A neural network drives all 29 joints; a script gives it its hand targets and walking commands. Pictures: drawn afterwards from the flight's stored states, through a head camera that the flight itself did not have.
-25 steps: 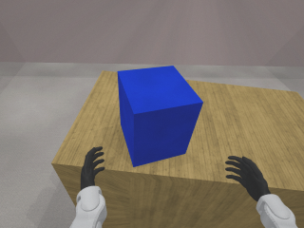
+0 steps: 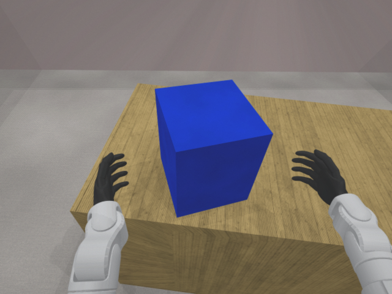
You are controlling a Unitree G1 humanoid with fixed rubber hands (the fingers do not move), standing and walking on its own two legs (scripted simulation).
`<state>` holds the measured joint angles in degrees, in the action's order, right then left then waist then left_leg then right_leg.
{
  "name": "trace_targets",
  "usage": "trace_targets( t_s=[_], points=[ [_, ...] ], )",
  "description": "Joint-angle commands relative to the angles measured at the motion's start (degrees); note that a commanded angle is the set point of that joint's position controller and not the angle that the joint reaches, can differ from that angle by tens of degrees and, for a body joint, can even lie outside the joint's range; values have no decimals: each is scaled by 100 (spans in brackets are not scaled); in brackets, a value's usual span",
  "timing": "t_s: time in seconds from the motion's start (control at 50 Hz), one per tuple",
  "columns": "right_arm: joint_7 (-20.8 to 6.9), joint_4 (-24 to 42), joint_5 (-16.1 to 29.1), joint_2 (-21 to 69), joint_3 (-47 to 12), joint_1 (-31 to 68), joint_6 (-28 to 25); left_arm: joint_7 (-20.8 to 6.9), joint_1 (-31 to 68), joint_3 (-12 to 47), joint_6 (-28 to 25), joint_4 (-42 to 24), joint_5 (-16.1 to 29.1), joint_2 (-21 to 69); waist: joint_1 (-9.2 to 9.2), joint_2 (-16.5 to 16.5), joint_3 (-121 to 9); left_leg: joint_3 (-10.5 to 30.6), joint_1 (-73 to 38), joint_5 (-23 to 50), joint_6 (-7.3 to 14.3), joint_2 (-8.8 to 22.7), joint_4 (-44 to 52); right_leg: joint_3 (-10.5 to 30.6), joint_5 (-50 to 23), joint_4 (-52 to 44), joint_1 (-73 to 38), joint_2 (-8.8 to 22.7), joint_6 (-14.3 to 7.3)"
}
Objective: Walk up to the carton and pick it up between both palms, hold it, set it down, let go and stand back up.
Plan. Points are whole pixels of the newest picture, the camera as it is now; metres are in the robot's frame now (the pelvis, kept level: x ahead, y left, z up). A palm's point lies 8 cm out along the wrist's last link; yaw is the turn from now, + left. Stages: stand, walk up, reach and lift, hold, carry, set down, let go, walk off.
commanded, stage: reach and lift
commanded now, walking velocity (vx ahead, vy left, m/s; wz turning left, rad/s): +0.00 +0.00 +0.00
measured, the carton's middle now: (204, 148) +0.46 +0.02 +0.04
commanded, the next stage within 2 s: none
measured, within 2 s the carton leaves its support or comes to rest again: neither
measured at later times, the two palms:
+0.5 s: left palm (105, 170) +0.29 +0.19 +0.14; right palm (321, 153) +0.38 -0.21 +0.14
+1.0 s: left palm (99, 135) +0.34 +0.22 +0.17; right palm (306, 111) +0.46 -0.18 +0.18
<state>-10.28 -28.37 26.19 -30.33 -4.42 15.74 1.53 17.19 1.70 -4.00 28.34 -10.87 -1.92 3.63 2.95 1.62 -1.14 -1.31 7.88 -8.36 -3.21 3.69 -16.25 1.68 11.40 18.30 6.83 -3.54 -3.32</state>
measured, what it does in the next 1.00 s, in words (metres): stands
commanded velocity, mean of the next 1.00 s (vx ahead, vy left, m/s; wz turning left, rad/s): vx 0.00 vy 0.00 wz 0.00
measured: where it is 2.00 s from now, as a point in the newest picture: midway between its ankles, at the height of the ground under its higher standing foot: outside the picture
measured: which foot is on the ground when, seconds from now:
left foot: down 0.00-1.00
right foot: down 0.00-1.00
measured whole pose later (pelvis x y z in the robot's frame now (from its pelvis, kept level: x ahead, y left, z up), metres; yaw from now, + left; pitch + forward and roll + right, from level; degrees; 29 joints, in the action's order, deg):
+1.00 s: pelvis -0.01 -0.01 +0.00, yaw +1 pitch +6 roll +0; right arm -6.3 -48.3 28.3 -33.0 -10.1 54.0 15.8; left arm 14.2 36.4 -12.0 41.6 6.0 3.0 -2.5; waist 8.2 -0.6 -3.9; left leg -0.1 17.1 -7.4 -3.7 3.9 -18.2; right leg 0.7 11.0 21.0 16.1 -3.8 -3.3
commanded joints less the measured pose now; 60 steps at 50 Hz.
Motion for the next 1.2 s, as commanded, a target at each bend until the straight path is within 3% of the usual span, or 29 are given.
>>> trace_targets(
  t_s=[0.0,0.1,0.18,0.3,0.4,0.48,0.56,0.68,0.74,0.82,0.98,1.1,1.18],
  points=[
    [216,804,154,-1188,240,1487,-3,-246,1205,-58,76,-940,-133,-66,-68,394,-1571,263,-1231,2029,252,-301,-151,332,-3860,-105,-333,211,143],
    [341,949,210,-1124,133,1912,188,-381,1519,-270,313,-897,-125,-196,18,485,-1478,276,-905,1789,312,-321,-37,427,-4006,-63,-580,273,268],
    [404,1028,208,-1109,152,2443,350,-376,2094,-411,461,-954,-60,-324,89,493,-1579,274,-805,1487,355,-293,2,466,-3591,-42,-493,292,317],
    [394,619,104,-1138,254,3377,751,-247,3107,-444,830,-665,119,-425,213,333,-1829,255,-879,935,407,-198,12,386,-2004,-144,187,233,254],
    [290,-327,-52,-1052,251,4200,1098,-111,4050,-473,1117,174,274,-483,364,192,-1821,190,-660,239,451,-153,29,327,-424,-260,767,225,123],
    [210,-788,-154,-963,205,4917,1238,7,4773,-571,1184,658,366,-657,511,258,-1981,122,-242,-168,452,-175,-20,442,210,-265,708,309,109],
    [223,-955,-204,-950,190,5376,1288,41,5150,-642,1169,886,436,-872,555,343,-2364,102,-57,124,430,-202,-134,453,-299,-100,352,327,186],
    [367,-1264,-102,-1080,27,5682,1320,-155,5276,-798,1176,1160,420,-1014,513,516,-2707,103,209,909,359,-265,-218,437,-2337,277,-535,301,383],
    [422,-1263,8,-1136,-95,5878,1285,-272,5365,-836,1119,1108,421,-1030,489,615,-2779,93,387,1110,320,-304,-220,465,-3180,426,-952,313,477],
    [440,-1154,142,-1236,-191,6141,1225,-322,5505,-779,1079,869,461,-1068,470,633,-2951,107,455,1275,272,-319,-239,441,-3714,524,-1148,305,535],
    [316,-1456,337,-1444,-274,6484,1242,-267,5739,-776,1221,710,471,-1062,593,285,-3282,152,65,1822,167,-273,-341,221,-3810,479,-802,121,413],
    [132,-1792,286,-1567,-277,6870,1275,-149,6102,-799,1283,951,480,-1014,737,19,-3421,145,-198,2124,121,-197,-406,72,-3155,299,-298,-26,292],
    [50,-2044,156,-1552,-238,7204,1316,-81,6475,-768,1216,1353,554,-1024,795,118,-3457,118,-70,1980,144,-170,-376,51,-2791,235,-141,-49,267]
  ],
)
